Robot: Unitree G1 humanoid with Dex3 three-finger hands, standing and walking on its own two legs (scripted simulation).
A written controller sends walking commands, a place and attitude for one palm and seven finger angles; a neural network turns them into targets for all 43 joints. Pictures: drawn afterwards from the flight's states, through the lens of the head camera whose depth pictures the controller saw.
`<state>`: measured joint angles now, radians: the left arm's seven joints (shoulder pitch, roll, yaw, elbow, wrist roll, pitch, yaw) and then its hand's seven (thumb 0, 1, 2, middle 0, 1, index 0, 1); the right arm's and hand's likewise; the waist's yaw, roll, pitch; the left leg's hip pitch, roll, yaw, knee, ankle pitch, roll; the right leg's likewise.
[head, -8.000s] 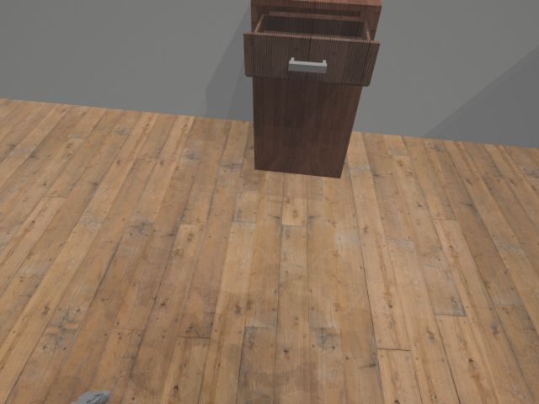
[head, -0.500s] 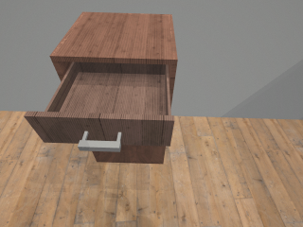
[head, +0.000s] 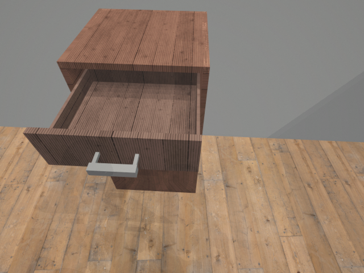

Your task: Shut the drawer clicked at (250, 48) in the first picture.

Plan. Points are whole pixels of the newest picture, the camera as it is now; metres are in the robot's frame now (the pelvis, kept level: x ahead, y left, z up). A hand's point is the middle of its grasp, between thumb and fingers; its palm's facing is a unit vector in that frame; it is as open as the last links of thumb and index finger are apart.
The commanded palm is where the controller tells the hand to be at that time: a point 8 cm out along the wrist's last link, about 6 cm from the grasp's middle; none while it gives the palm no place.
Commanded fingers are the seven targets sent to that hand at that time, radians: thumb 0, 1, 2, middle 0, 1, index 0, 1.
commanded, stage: come to a stop and stand still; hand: left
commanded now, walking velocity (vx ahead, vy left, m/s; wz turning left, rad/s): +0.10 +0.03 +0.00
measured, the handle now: (114, 163) +0.36 +0.21 +0.00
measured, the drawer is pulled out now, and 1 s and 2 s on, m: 0.28 0.28 0.28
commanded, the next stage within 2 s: look again from close up in 0.74 s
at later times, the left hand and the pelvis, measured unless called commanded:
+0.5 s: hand out of the picture +0.01 +0.19 -0.18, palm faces +0.01 -0.98 -0.19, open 7.4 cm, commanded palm none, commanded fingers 0.00 0.90 0.90 -0.20 -0.30 -0.20 -0.30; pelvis +0.02 +0.03 +0.00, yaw +0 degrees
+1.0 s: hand out of the picture +0.04 +0.20 -0.17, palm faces +0.02 -0.98 -0.21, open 7.3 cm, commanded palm none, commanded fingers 0.00 0.90 0.90 -0.20 -0.30 -0.20 -0.30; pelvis +0.02 +0.03 +0.00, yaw -1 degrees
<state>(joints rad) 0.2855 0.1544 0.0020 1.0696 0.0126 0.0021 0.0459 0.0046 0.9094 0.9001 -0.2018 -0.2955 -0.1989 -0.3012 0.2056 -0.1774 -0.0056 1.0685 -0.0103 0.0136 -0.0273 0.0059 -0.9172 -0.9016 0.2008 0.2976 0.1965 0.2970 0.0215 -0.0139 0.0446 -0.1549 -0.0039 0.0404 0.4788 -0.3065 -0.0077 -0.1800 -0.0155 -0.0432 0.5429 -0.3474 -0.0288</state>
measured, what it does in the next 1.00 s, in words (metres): stands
